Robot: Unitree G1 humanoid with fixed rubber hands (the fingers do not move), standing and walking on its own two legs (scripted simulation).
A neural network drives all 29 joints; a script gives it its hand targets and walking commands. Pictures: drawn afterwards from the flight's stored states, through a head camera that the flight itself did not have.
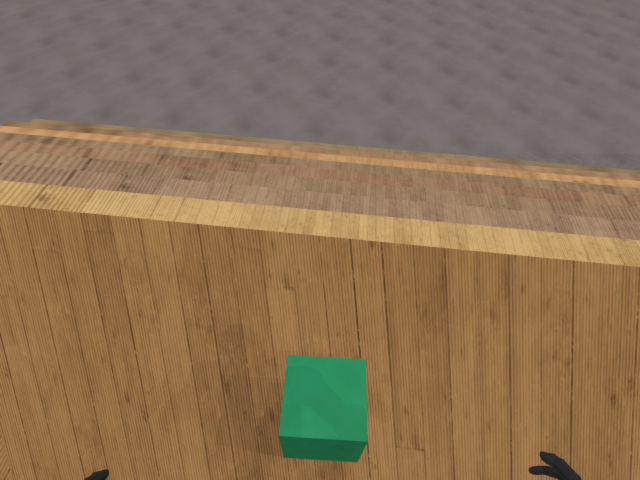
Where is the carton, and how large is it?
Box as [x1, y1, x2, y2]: [279, 355, 367, 461]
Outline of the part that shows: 288,355 279,429 279,438 284,457 357,461 367,441 365,360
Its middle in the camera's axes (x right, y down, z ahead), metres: +0.01 +0.47 +1.07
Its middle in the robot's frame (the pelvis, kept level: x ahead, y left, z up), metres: +0.38 -0.01 -0.66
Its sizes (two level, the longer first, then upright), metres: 0.210 0.200 0.250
